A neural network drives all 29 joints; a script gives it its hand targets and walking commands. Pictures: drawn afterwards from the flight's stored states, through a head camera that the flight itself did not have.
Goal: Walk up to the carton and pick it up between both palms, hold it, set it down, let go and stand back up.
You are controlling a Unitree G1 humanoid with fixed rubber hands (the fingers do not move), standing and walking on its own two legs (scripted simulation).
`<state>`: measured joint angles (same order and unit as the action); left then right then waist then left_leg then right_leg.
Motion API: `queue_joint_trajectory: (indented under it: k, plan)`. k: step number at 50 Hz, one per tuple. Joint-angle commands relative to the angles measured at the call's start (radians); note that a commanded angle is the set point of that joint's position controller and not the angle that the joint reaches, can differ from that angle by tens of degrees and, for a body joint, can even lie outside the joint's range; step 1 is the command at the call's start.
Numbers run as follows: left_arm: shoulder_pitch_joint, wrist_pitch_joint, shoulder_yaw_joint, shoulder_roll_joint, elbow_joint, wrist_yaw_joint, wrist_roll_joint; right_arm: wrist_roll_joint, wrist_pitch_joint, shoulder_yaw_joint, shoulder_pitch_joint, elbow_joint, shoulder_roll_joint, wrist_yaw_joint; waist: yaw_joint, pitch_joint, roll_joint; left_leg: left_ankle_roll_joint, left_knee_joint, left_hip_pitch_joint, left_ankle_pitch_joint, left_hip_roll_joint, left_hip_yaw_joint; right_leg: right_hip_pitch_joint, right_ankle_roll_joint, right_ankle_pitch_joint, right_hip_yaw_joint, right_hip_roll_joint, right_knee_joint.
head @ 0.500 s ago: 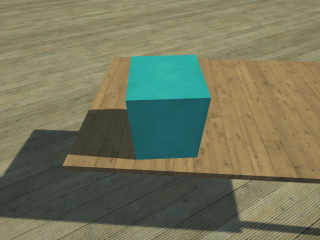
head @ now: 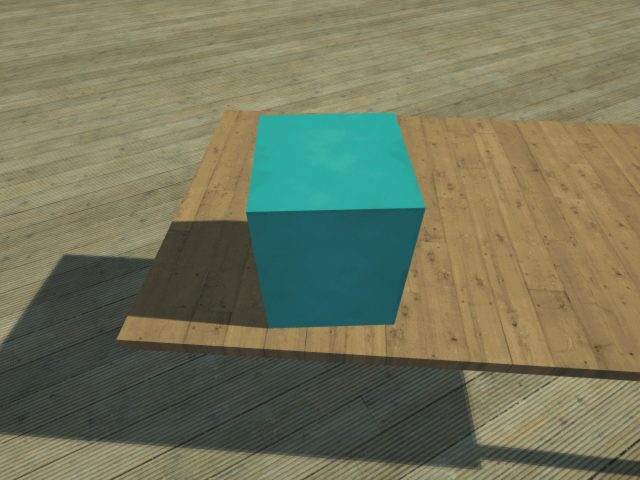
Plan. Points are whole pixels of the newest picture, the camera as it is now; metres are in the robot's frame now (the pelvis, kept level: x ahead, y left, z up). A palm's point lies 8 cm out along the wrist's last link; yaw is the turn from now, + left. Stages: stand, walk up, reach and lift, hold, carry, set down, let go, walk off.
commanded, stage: stand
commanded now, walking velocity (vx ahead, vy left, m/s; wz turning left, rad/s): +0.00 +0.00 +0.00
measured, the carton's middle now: (329, 223) +0.47 +0.01 +0.06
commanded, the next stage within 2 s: none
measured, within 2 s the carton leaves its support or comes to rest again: neither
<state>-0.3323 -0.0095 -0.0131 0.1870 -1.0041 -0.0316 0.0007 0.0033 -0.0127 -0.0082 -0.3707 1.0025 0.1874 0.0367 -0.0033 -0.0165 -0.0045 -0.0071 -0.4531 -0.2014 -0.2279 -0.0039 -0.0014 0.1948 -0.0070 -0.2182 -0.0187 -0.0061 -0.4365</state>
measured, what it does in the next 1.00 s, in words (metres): stands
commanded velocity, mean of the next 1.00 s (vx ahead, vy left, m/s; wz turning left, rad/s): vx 0.00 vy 0.00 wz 0.00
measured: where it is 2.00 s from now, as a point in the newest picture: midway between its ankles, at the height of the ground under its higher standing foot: outside the picture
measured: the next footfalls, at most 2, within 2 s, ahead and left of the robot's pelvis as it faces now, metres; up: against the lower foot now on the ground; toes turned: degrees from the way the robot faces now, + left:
none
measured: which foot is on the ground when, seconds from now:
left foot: down 0.00-1.00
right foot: down 0.00-1.00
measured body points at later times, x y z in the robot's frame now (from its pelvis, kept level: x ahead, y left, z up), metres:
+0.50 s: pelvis +0.02 +0.01 +0.00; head +0.02 +0.01 +0.45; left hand +0.02 +0.24 -0.15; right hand +0.01 -0.23 -0.15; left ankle +0.01 +0.11 -0.74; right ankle +0.01 -0.11 -0.74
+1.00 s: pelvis +0.02 +0.01 +0.00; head +0.03 +0.01 +0.45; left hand +0.02 +0.24 -0.15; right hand +0.01 -0.22 -0.15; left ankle +0.01 +0.11 -0.74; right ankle +0.01 -0.11 -0.74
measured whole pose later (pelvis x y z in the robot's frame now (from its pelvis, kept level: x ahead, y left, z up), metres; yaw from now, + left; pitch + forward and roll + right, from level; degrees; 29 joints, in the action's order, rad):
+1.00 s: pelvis +0.02 +0.01 +0.00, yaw +0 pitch -1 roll +0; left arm -0.32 -0.01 -0.03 0.18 -1.06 -0.05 0.00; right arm 0.00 -0.02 -0.02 -0.33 1.06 0.17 0.05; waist 0.00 -0.03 0.00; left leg -0.02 -0.42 -0.16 -0.24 -0.02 0.01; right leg 0.16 0.01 -0.24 -0.01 0.01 -0.41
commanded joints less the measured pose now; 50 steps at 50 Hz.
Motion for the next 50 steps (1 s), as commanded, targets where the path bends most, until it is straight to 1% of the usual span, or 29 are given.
queue_joint_trajectory:
  k: [1,3,6,7,9,12,13,17,18,19,21,22,23,25,27,28,30,31,35,38,39,40,41,42,44,46,47,49,50]
  plan:
    - [-0.068,-0.012,0.024,0.112,0.031,-0.008,-0.003,-0.003,-0.013,0.024,-0.08,-0.03,0.112,0.009,-0.004,-0.064,-0.012,-0.003,0.099,-0.037,0.065,0.103,-0.097,0.019,-0.007,0.044,0.103,0.105,0.099]
    - [-0.068,-0.01,0.023,0.12,0.03,-0.01,0.0,-0.001,-0.012,0.024,-0.067,-0.025,0.11,0.01,0.0,-0.077,-0.019,-0.004,0.108,-0.036,0.057,0.104,-0.095,0.025,-0.003,0.037,0.105,0.106,0.097]
    - [-0.068,-0.01,0.022,0.109,0.024,-0.01,0.002,0.0,-0.011,0.023,-0.068,-0.019,0.108,0.011,0.0,-0.082,-0.003,-0.003,0.113,-0.038,0.039,0.104,-0.092,0.028,0.001,0.024,0.1,0.105,0.101]
    - [-0.071,-0.01,0.023,0.108,0.023,-0.01,0.002,-0.002,-0.011,0.02,-0.067,-0.017,0.114,0.011,-0.002,-0.07,0.01,-0.004,0.112,-0.034,0.049,0.107,-0.091,0.027,0.001,0.031,0.096,0.105,0.101]
    - [-0.074,-0.013,0.02,0.117,0.023,-0.011,0.002,-0.002,-0.013,0.019,-0.062,-0.015,0.113,0.013,0.009,-0.059,0.006,-0.005,0.106,-0.017,0.086,0.105,-0.094,0.017,0.002,0.068,0.093,0.105,0.098]
    - [-0.071,-0.015,0.02,0.104,0.013,-0.012,0.001,-0.001,-0.013,0.017,-0.054,-0.011,0.117,0.014,0.009,-0.068,0.01,-0.008,0.103,-0.014,0.115,0.109,-0.095,0.013,-0.002,0.093,0.093,0.109,0.094]
    - [-0.077,-0.015,0.019,0.106,0.011,-0.012,0.0,0.0,-0.014,0.015,-0.057,-0.014,0.114,0.015,0.006,-0.049,0.004,-0.006,0.1,0.004,0.145,0.109,-0.091,0.006,-0.002,0.114,0.098,0.112,0.093]
    - [-0.073,-0.012,0.015,0.098,0.002,-0.014,0.003,-0.004,-0.013,0.018,-0.049,-0.007,0.109,0.014,0.003,-0.056,-0.022,-0.003,0.109,-0.007,0.124,0.109,-0.088,-0.003,0.004,0.119,0.09,0.11,0.091]
    - [-0.067,-0.01,0.017,0.116,0.004,-0.014,-0.004,-0.005,-0.013,0.013,-0.057,-0.004,0.096,0.015,0.005,-0.066,0.009,-0.001,0.116,-0.014,0.112,0.109,-0.089,0.0,-0.001,0.102,0.089,0.109,0.093]
    - [-0.068,-0.01,0.014,0.1,0.006,-0.015,-0.003,-0.001,-0.013,0.014,-0.057,-0.004,0.099,0.016,0.004,-0.08,0.0,-0.004,0.114,-0.012,0.115,0.107,-0.085,0.012,0.002,0.102,0.091,0.109,0.096]
    - [-0.082,-0.01,0.013,0.099,-0.002,-0.016,0.003,-0.001,-0.012,0.018,-0.051,0.0,0.11,0.015,0.01,-0.078,0.008,-0.005,0.111,-0.003,0.132,0.107,-0.087,0.008,0.005,0.104,0.09,0.111,0.094]
    - [-0.077,-0.011,0.01,0.1,-0.004,-0.017,0.002,-0.004,-0.011,0.015,-0.059,0.0,0.106,0.015,0.001,-0.073,-0.008,0.0,0.109,-0.006,0.131,0.107,-0.08,0.011,0.004,0.102,0.087,0.112,0.096]
    - [-0.082,-0.012,0.011,0.098,-0.004,-0.017,0.001,-0.004,-0.01,0.014,-0.055,0.003,0.107,0.015,0.007,-0.073,-0.014,-0.003,0.111,-0.005,0.121,0.102,-0.081,0.012,0.004,0.088,0.089,0.111,0.1]
    - [-0.077,-0.011,0.013,0.097,-0.007,-0.017,0.0,-0.004,-0.01,0.012,-0.056,0.0,0.107,0.016,0.001,-0.07,0.007,-0.004,0.112,-0.007,0.115,0.106,-0.082,0.016,0.006,0.085,0.084,0.11,0.1]
    - [-0.069,-0.011,0.016,0.102,-0.005,-0.017,-0.002,-0.003,-0.014,0.014,-0.039,-0.004,0.11,0.016,0.009,-0.058,0.021,-0.004,0.115,0.012,0.141,0.109,-0.086,0.005,0.007,0.098,0.083,0.111,0.099]
    - [-0.067,-0.011,0.017,0.103,-0.005,-0.018,-0.001,-0.001,-0.013,0.013,-0.048,0.003,0.103,0.016,0.002,-0.053,0.003,-0.005,0.113,0.004,0.137,0.105,-0.088,-0.008,0.0,0.104,0.089,0.114,0.096]
    - [-0.071,-0.011,0.013,0.102,-0.007,-0.018,-0.001,-0.003,-0.014,0.012,-0.041,0.005,0.1,0.017,0.01,-0.034,0.003,-0.007,0.11,0.018,0.166,0.108,-0.085,-0.015,0.004,0.126,0.081,0.115,0.089]
    - [-0.065,-0.009,0.016,0.107,-0.012,-0.018,-0.002,-0.001,-0.015,0.012,-0.049,0.006,0.101,0.017,0.007,-0.033,-0.011,-0.007,0.115,0.007,0.155,0.107,-0.09,-0.027,0.007,0.115,0.079,0.115,0.083]
    - [-0.075,-0.008,0.008,0.099,-0.02,-0.018,-0.002,-0.006,-0.013,0.011,-0.043,0.01,0.105,0.018,0.007,-0.059,0.011,-0.005,0.123,-0.004,0.132,0.107,-0.091,-0.005,0.009,0.099,0.08,0.111,0.092]
    - [-0.066,-0.007,0.006,0.095,-0.021,-0.02,-0.001,-0.007,-0.013,0.008,-0.049,0.017,0.094,0.018,0.002,-0.082,-0.014,-0.004,0.123,-0.008,0.154,0.11,-0.086,-0.011,0.009,0.123,0.086,0.119,0.092]
    - [-0.079,-0.008,0.006,0.101,-0.022,-0.019,-0.002,-0.006,-0.013,0.006,-0.048,0.017,0.092,0.017,0.013,-0.052,-0.02,-0.004,0.115,0.0,0.159,0.107,-0.085,-0.026,0.01,0.131,0.085,0.12,0.092]
    - [-0.076,-0.009,0.005,0.106,-0.027,-0.02,-0.002,-0.007,-0.012,0.005,-0.052,0.019,0.087,0.017,0.004,-0.064,0.003,-0.002,0.12,0.002,0.145,0.106,-0.081,-0.006,0.008,0.121,0.079,0.117,0.095]
    - [-0.073,-0.009,0.007,0.105,-0.027,-0.02,-0.002,-0.004,-0.011,0.012,-0.054,0.019,0.095,0.017,0.002,-0.061,-0.005,-0.001,0.121,0.001,0.111,0.105,-0.084,-0.007,0.009,0.085,0.082,0.114,0.1]
    - [-0.07,-0.008,0.006,0.101,-0.022,-0.019,-0.004,-0.006,-0.012,0.011,-0.045,0.016,0.1,0.016,0.006,-0.068,-0.008,-0.002,0.126,-0.012,0.106,0.103,-0.086,-0.013,0.011,0.089,0.083,0.114,0.097]
    - [-0.059,-0.01,0.006,0.107,-0.019,-0.022,-0.004,-0.003,-0.014,0.01,-0.044,0.023,0.099,0.017,0.002,-0.055,0.006,-0.001,0.121,0.002,0.151,0.109,-0.087,-0.015,0.012,0.114,0.08,0.115,0.085]
    - [-0.074,-0.009,0.004,0.097,-0.023,-0.022,-0.004,-0.006,-0.012,0.01,-0.036,0.029,0.099,0.018,0.008,-0.077,0.017,-0.002,0.123,-0.007,0.119,0.108,-0.09,0.004,0.008,0.09,0.084,0.112,0.096]
    - [-0.076,-0.009,0.003,0.1,-0.03,-0.022,-0.003,-0.008,-0.012,0.016,-0.042,0.029,0.106,0.017,0.0,-0.066,0.02,0.004,0.122,-0.003,0.117,0.104,-0.086,-0.004,0.008,0.093,0.082,0.112,0.099]
    - [-0.059,-0.012,0.006,0.098,-0.03,-0.025,0.001,-0.008,-0.018,0.012,-0.038,0.023,0.093,0.018,0.006,-0.024,0.0,-0.003,0.118,0.026,0.197,0.106,-0.089,-0.043,0.003,0.157,0.085,0.117,0.079]
    - [-0.06,-0.012,0.005,0.096,-0.034,-0.025,0.0,-0.008,-0.018,0.013,-0.034,0.023,0.092,0.018,0.007,-0.028,-0.002,-0.004,0.116,0.027,0.199,0.106,-0.087,-0.041,0.003,0.156,0.084,0.116,0.079]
